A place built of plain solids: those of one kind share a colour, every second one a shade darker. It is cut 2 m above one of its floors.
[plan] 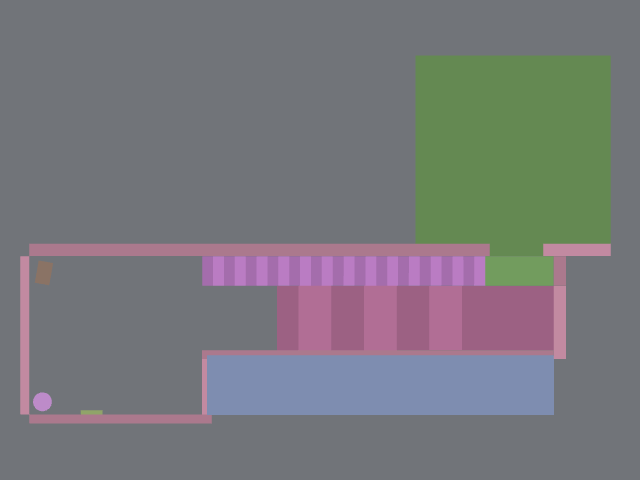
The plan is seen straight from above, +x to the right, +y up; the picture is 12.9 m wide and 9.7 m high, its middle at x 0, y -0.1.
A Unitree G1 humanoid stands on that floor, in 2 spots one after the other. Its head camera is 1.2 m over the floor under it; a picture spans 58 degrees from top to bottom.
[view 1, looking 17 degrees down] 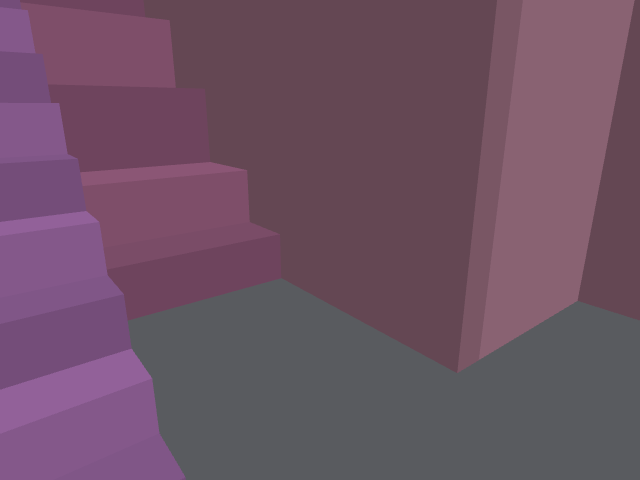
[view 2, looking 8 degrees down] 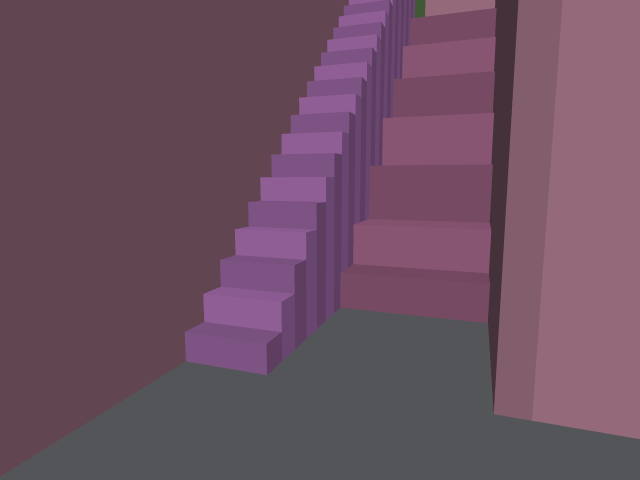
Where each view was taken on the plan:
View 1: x -3.38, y -0.73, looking -38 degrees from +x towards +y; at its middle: wall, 2.72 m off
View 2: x -4.65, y -2.20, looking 20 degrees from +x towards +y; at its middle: tread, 3.47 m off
